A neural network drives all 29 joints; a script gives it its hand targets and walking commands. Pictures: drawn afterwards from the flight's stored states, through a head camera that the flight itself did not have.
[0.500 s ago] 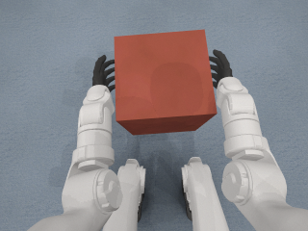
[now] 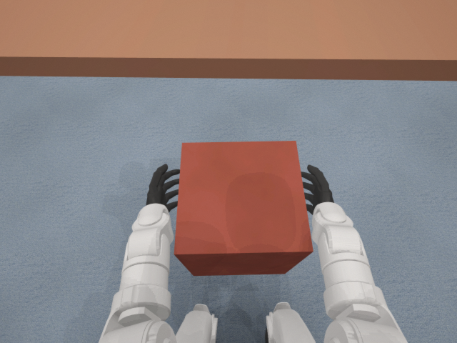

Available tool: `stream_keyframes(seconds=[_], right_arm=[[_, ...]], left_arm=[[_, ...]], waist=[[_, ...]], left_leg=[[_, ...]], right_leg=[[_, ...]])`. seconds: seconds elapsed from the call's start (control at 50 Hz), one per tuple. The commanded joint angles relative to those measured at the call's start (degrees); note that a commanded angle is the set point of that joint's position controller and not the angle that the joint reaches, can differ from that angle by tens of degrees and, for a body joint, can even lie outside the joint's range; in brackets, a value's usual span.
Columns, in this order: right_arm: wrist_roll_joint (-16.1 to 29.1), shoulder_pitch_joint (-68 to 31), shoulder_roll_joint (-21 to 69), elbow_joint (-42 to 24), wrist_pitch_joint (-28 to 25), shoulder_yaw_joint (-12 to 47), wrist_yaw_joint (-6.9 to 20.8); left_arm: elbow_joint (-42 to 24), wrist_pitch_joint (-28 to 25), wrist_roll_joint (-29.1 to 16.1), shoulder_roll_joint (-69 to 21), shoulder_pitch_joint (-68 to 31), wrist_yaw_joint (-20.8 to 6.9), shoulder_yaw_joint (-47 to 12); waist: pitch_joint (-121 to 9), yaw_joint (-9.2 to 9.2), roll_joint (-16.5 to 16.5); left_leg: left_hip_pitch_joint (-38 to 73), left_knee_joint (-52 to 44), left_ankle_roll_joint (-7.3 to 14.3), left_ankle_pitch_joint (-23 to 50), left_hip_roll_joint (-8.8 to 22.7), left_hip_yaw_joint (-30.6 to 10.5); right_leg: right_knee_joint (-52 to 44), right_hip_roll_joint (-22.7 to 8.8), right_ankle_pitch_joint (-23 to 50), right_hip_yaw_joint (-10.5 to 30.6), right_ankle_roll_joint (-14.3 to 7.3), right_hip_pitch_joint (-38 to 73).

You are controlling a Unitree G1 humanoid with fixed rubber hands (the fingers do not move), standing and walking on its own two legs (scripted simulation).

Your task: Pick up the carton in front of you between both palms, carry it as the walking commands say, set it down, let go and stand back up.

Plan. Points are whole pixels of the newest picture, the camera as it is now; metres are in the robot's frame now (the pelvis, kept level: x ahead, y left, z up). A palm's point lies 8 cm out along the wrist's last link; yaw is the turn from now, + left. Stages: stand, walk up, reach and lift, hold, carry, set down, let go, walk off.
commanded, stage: reach and lift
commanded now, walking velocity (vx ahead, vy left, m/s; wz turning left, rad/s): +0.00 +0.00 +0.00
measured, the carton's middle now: (239, 215) +0.38 +0.00 -0.10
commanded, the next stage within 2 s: hold in 1.46 s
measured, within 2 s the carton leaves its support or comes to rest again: neither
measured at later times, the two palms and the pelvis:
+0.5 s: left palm (127, 193) +0.33 +0.15 +0.11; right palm (354, 200) +0.32 -0.15 +0.11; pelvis +0.03 +0.01 +0.09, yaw -1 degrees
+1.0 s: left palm (128, 189) +0.33 +0.15 +0.13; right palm (362, 194) +0.32 -0.15 +0.12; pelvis +0.03 +0.00 +0.10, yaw +0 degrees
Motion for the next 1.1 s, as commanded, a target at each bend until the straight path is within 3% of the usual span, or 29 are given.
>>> stream_keyframes(seconds=[0.0, 0.32, 0.44, 0.56, 0.66, 0.82, 1.08], right_arm=[[9.5, -27.8, 60.3, -3.0, -1.1, 35.2, 12.7], [10.9, -14.6, 56.9, -11.4, 7.5, 37.6, 14.0], [10.6, -14.6, 55.1, -12.4, 10.8, 36.2, 14.7], [8.8, -20.5, 55.9, -10.3, 11.2, 32.6, 15.8], [9.9, -23.7, 57.5, -13.3, 11.0, 35.1, 15.9], [9.1, -19.8, 57.1, -13.3, 12.5, 35.0, 14.8], [11.3, -12.2, 56.5, -19.8, 14.2, 37.7, 13.4]], left_arm=[[4.2, 1.8, -7.0, -59.0, -23.5, -14.6, -36.0], [-4.3, 10.7, -7.9, -58.5, -10.1, -14.7, -40.9], [-4.7, 13.6, -7.0, -57.4, -8.2, -15.3, -38.6], [-3.1, 13.6, -5.9, -57.3, -15.0, -16.2, -34.7], [-5.3, 13.6, -7.3, -58.8, -18.8, -17.0, -36.9], [-5.2, 14.6, -6.4, -55.7, -16.1, -17.2, -36.4], [-13.3, 16.0, -7.5, -52.9, -9.2, -16.5, -38.8]], waist=[[-29.0, 0.36, -1.6], [-9.0, -1.17, 0.0], [-0.2, -0.9, 1.0], [3.4, -0.07, -0.1], [-2.4, -0.21, -0.6], [-1.4, -0.78, -1.7], [-2.8, -0.39, -1.1]], left_leg=[[24.5, -15.3, 1.6, 16.5, -5.6, 1.2], [51.9, -36.5, 1.0, 24.4, -2.6, -0.7], [53.9, -40.7, 1.2, 19.0, -2.2, -0.3], [52.5, -42.0, 1.9, 10.0, -1.7, 0.5], [55.1, -41.2, 2.0, 12.8, -1.7, 0.8], [55.6, -42.1, 2.2, 14.6, -2.5, 1.2], [60.2, -43.1, 1.8, 26.6, -3.4, 0.7]], right_leg=[[-14.7, 5.3, 18.7, 0.3, -0.5, 34.9], [-35.4, 3.8, 22.3, 0.6, -0.9, 54.6], [-39.9, 3.4, 16.7, 0.3, -1.1, 57.1], [-40.4, 3.2, 9.6, -0.3, -1.3, 57.0], [-39.9, 3.3, 12.2, -0.1, -1.2, 60.0], [-41.4, 3.1, 15.2, 0.1, -0.4, 62.4], [-42.7, 3.2, 28.7, 0.8, 0.4, 67.2]])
